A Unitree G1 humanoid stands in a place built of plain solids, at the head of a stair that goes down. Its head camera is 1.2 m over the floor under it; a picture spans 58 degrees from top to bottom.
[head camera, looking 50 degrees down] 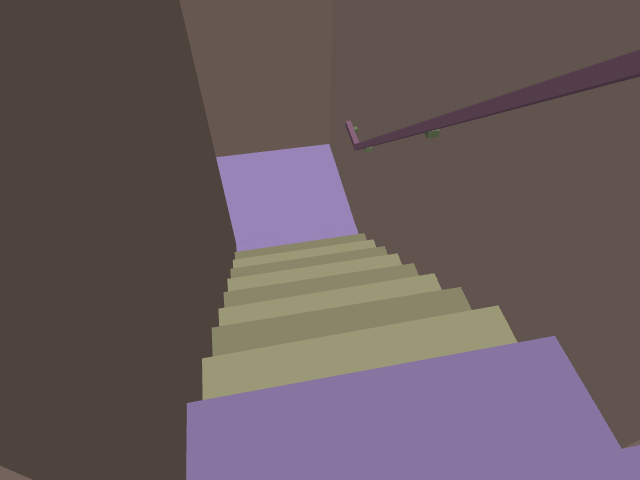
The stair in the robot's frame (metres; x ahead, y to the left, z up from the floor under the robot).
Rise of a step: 0.20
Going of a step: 0.23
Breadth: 1.10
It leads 11 degrees to the left of straight ahead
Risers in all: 9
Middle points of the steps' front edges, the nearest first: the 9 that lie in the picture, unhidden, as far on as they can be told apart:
0.52 -0.18 0.00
0.75 -0.13 -0.21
0.98 -0.09 -0.42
1.20 -0.05 -0.62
1.42 -0.01 -0.82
1.64 0.04 -1.01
1.86 0.08 -1.21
2.09 0.12 -1.40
2.31 0.16 -1.59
